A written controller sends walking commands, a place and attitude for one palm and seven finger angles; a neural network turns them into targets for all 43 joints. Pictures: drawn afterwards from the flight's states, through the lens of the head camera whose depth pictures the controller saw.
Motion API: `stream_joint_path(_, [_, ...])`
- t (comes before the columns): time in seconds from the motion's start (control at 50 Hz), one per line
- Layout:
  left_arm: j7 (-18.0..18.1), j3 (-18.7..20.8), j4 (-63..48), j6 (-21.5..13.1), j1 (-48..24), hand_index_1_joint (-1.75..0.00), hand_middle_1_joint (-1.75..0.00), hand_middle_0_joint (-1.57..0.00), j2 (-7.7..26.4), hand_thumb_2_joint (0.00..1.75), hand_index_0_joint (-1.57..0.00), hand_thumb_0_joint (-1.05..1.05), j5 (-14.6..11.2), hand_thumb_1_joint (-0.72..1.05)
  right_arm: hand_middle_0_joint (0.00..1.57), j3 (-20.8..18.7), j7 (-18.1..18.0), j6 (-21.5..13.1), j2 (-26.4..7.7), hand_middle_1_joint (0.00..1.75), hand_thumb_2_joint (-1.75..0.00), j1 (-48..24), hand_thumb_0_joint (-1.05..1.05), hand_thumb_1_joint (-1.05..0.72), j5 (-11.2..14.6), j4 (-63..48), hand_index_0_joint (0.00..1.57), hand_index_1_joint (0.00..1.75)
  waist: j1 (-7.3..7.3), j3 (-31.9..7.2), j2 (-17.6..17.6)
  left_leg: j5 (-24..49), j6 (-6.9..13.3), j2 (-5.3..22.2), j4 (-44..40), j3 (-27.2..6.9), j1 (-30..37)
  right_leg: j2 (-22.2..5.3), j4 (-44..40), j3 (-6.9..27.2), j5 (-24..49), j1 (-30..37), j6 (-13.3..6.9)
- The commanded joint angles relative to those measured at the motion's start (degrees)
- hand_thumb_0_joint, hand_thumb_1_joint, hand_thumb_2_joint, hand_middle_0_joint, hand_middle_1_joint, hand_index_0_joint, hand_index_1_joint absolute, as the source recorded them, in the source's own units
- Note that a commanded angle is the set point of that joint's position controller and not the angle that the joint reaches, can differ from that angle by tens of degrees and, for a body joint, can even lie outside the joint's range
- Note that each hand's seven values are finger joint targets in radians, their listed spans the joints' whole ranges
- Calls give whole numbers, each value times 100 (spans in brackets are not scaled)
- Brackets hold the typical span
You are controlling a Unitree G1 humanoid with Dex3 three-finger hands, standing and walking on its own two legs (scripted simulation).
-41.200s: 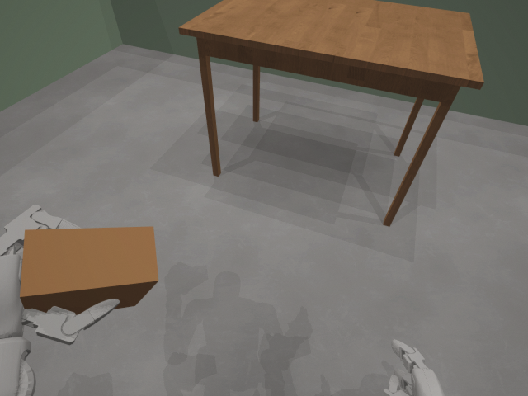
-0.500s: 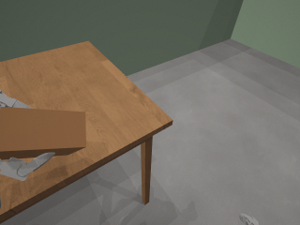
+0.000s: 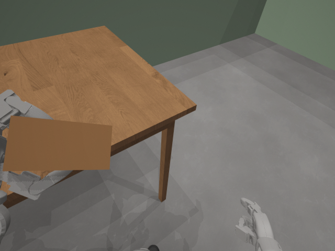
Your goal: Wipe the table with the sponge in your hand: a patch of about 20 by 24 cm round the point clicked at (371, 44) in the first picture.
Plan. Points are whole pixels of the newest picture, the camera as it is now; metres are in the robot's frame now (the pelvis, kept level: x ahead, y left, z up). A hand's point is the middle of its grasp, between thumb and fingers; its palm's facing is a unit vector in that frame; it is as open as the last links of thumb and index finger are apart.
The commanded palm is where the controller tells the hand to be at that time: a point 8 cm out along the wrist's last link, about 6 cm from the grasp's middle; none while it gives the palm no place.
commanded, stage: stop stepping back and stand still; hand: left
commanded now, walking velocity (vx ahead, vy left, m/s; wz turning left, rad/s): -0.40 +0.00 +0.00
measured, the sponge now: (73, 147) +0.23 +0.18 +0.21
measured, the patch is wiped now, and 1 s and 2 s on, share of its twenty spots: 1.00 1.00 1.00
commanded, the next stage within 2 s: stand and wait in 0.88 s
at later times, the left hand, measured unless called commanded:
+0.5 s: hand out of the picture +0.11 +0.23 +0.25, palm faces +0.39 -0.85 -0.36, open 10.1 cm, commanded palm +0.07 +0.29 +0.26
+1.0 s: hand out of the picture +0.11 +0.28 +0.25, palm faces +0.47 -0.81 -0.34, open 10.1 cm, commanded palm +0.06 +0.32 +0.26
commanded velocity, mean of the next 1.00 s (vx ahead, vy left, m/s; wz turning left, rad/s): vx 0.06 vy -0.03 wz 0.00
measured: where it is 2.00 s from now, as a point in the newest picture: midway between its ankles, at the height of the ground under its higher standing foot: outside the picture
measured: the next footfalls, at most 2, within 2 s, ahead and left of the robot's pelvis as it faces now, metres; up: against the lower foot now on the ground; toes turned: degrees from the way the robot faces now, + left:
left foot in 0.20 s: +0.05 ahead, +0.11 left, +0.00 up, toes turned -2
right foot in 0.44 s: -0.08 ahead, -0.06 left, +0.00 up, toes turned -1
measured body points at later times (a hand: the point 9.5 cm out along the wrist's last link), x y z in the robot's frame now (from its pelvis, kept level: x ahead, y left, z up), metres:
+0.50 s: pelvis -0.09 +0.02 +0.01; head -0.12 +0.02 +0.46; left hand +0.09 +0.28 +0.27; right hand +0.05 -0.20 -0.09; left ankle -0.01 +0.12 -0.71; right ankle -0.11 -0.06 -0.73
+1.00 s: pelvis -0.10 +0.04 +0.01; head -0.11 +0.04 +0.46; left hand +0.08 +0.32 +0.26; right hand +0.07 -0.18 -0.07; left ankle -0.05 +0.15 -0.72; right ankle -0.12 -0.06 -0.72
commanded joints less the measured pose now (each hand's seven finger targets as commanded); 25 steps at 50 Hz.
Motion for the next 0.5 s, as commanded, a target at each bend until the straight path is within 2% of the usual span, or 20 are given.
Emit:
stream_joint_path(0.0, [230, 1150, -1082, -398, -418, -160, -160, -120, 1044, 130, -120, 0, -39, 10, 20, -351, -16, -225, -786, 30, -90, -417, 0, -90, -69, -826, 20, 30, 43, -959, 918, -2564, -652, 666, -731, -803, 698, -264, -643, 52, -904, -345, -418])
stream_joint_path(0.02, [260, 1123, -1024, -435, -474, -160, -160, -120, 1110, 130, -120, 0, -57, 10, 20, -371, -22, -244, -758, 30, -90, -334, 0, -90, -23, -748, 20, 30, -4, -882, 155, -2113, -744, 324, 604, -487, 1442, -880, -1476, 599, -1149, -1453, -681])
stream_joint_path(0.04, [304, 1012, -931, -455, -497, -160, -160, -120, 1061, 130, -120, 0, -49, 10, 20, -400, -42, -281, -719, 30, -90, -278, 0, -90, 37, -619, 20, 30, -25, -869, -558, -1691, -785, 24, 2247, -449, 2258, -1816, -2169, 1498, -1375, -2752, -978])
stream_joint_path(0.06, [322, 878, -891, -402, -646, -160, -160, -120, 978, 130, -120, 0, 27, 10, 20, -389, -50, -275, -727, 30, -90, -244, 0, -90, 28, -556, 20, 30, -20, -582, -985, -1928, -713, 28, 3421, -579, 2068, -2430, -2309, 1744, -940, -3239, -1144])
stream_joint_path(0.08, [282, 854, -747, -332, -830, -160, -160, -120, 940, 130, -120, 0, 72, 10, 20, -348, -57, -271, -756, 30, -90, -211, 0, -90, -6, -606, 20, 30, -54, -424, -1104, -2265, -615, 122, 3949, -622, 1574, -2424, -2099, 1565, 67, -3022, -1111])
stream_joint_path(0.12, [187, 515, -243, -100, -1387, -160, -160, -120, 702, 130, -120, 0, 134, 10, 20, -168, -106, -254, -760, 30, -90, -79, 0, -90, -6, -680, 20, 30, -152, 66, -693, -1995, -419, 636, 2074, -615, 996, -1867, -919, 746, 1648, -1907, -589])
stream_joint_path(0.14, [182, 423, -43, -27, -1743, -160, -160, -120, 694, 130, -120, 0, 141, 10, 20, -192, -160, -242, -893, 30, -90, -44, 0, -90, 36, -626, 20, 30, -198, 93, -76, -1486, -386, 580, 813, -523, 1137, -1523, -346, 560, 1282, -1784, -334])
stream_joint_path(0.16, [201, 368, -16, -35, -1936, -160, -160, -120, 635, 130, -120, 0, 152, 10, 20, -224, -206, -303, -1065, 30, -90, -167, 0, -90, 50, -711, 20, 30, -54, 103, 882, -1579, -210, 819, -171, -1062, 854, -808, 64, 215, 368, -1590, -70])
stream_joint_path(0.18, [244, 416, -189, -98, -2075, -160, -160, -120, 669, 130, -120, 0, 179, 10, 20, -273, -235, -401, -1165, 30, -90, -211, 0, -90, 106, -828, 20, 30, 49, -81, 1957, -2281, -41, 1299, -988, -1717, 642, -382, 658, -29, -274, -1180, 90])
stream_joint_path(0.2, [289, 498, -293, -147, -1850, -160, -160, -120, 683, 130, -120, 0, 222, 10, 20, -227, -210, -524, -990, 30, -90, 2, 0, -90, 60, -922, 20, 30, 109, -563, 1631, -2522, 58, 1418, -1307, -2121, 790, -189, 1300, -74, -455, -967, 93])
stream_joint_path(0.22, [260, 556, -773, -148, -1809, -160, -160, -120, 808, 130, -120, 0, 198, 10, 20, -224, -150, -617, -850, 30, -90, 107, 0, -90, -9, -897, 20, 30, 3, -820, 1644, -3335, -286, 1304, -1823, -2422, 686, -100, 1916, 6, -766, -782, 85])
stream_joint_path(0.24, [268, 678, -1041, -159, -1574, -160, -160, -120, 852, 130, -120, 0, 179, 10, 20, -276, -88, -692, -818, 30, -90, 75, 0, -90, -50, -882, 20, 30, 46, -971, 1455, -3697, -479, 1327, -1998, -2402, 700, -108, 2067, 79, -737, -609, 78])
stream_joint_path(0.28, [297, 807, -1521, -139, -681, -160, -160, -120, 834, 130, -120, 0, 88, 10, 20, -256, 26, -785, -717, 30, -90, 79, 0, -90, -50, -860, 20, 30, 91, -1310, 930, -3354, -475, 1222, -1882, -1890, 1029, -104, 1503, -74, -683, -261, 63])
stream_joint_path(0.34, [365, 664, -1590, -71, -2, -160, -160, -120, 606, 130, -120, 0, 88, 10, 20, -140, 120, -797, -696, 30, -90, -37, 0, -90, -127, -699, 20, 30, 26, -973, 1254, -2981, -630, 963, -1815, -1184, 614, -16, -133, -419, -552, 591, -103])
stream_joint_path(0.36, [371, 757, -1360, -35, 40, -160, -160, -120, 687, 130, -120, 0, 92, 10, 20, -149, 95, -724, -742, 30, -90, -110, 0, -90, -161, -675, 20, 30, 52, -775, 1005, -2983, -700, 791, -1391, -945, 207, -117, -835, -377, -223, 985, -240])
stream_joint_path(0.38, [359, 898, -1175, 5, -44, -160, -160, -120, 858, 130, -120, 0, 125, 10, 20, -195, 59, -620, -755, 30, -90, -73, 0, -90, -192, -669, 20, 30, -19, -666, 431, -2785, -714, 522, -556, -612, 82, -543, -1285, 85, -196, 840, -491])
stream_joint_path(0.4, [333, 882, -975, 23, -334, -160, -160, -120, 782, 130, -120, 0, 104, 10, 20, -219, 49, -531, -736, 30, -90, -26, 0, -90, -208, -607, 20, 30, -61, -537, -357, -2302, -553, 433, 757, -416, 400, -1324, -1797, 1023, -444, 43, -849])
stream_joint_path(0.42, [343, 1010, -922, 22, -765, -160, -160, -120, 943, 130, -120, 0, 54, 10, 20, -219, 22, -513, -761, 30, -90, 50, 0, -90, -201, -528, 20, 30, -98, -519, -750, -1825, -520, 375, 1754, -219, 648, -2036, -2156, 1699, -544, -566, -1111])
stream_joint_path(0.44, [365, 903, -865, 36, -1146, -160, -160, -120, 911, 130, -120, 0, 69, 10, 20, -243, 20, -574, -751, 30, -90, 108, 0, -90, -111, -431, 20, 30, -130, -643, -1015, -1792, -460, 387, 2246, -265, 549, -2177, -1922, 1753, -582, -581, -1185])
stream_joint_path(0.48, [335, 858, -206, 164, -1142, -160, -160, -120, 816, 130, -120, 0, 48, 10, 20, -279, -21, -604, -835, 30, -90, 123, 0, -90, -22, -455, 20, 30, -114, -517, -760, -1963, -350, 468, 2025, -226, 742, -1920, -1489, 1312, -425, -774, -962])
